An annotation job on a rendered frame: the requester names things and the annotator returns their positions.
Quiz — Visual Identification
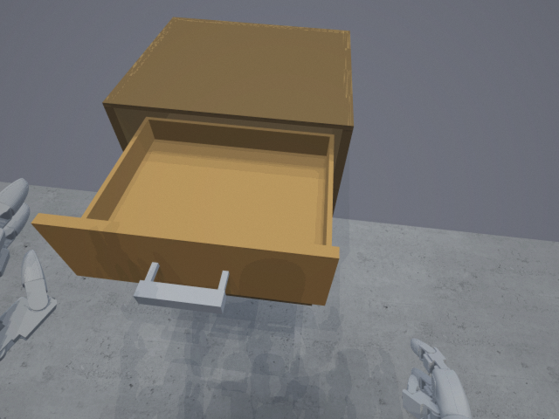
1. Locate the robot left hand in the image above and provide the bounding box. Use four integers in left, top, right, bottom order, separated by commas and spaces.
0, 178, 57, 361

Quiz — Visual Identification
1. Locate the drawer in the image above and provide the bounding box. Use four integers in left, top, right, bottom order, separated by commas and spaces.
31, 117, 340, 306

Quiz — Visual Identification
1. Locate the cabinet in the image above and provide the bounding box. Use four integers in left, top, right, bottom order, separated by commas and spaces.
102, 17, 354, 306

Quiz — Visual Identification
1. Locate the robot right hand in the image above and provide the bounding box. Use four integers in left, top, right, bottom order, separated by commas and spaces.
403, 339, 472, 419

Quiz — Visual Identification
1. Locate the handle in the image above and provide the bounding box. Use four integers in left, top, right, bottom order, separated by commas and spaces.
134, 262, 229, 314

